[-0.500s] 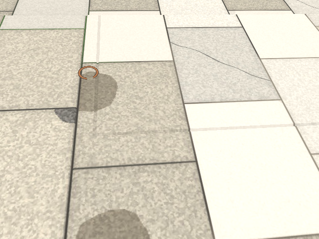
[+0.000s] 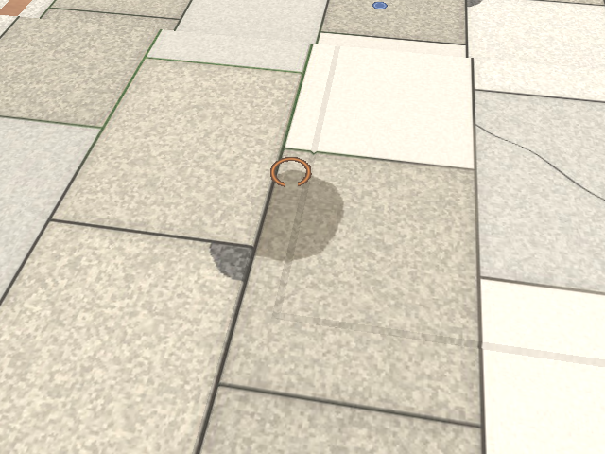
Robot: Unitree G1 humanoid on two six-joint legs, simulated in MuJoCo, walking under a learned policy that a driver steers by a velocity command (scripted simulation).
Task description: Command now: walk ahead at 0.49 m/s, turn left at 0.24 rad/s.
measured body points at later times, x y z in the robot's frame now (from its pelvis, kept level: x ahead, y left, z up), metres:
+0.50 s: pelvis +0.27 +0.07 +0.00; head +0.29 +0.09 +0.45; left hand +0.33 +0.35 -0.14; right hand +0.40 -0.19 -0.10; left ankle +0.31 +0.16 -0.74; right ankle +0.20 -0.08 -0.65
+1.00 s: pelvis +0.53 +0.01 -0.02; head +0.57 +0.00 +0.43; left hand +0.78 +0.21 -0.12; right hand +0.51 -0.27 -0.15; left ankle +0.38 +0.18 -0.64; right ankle +0.60 -0.07 -0.74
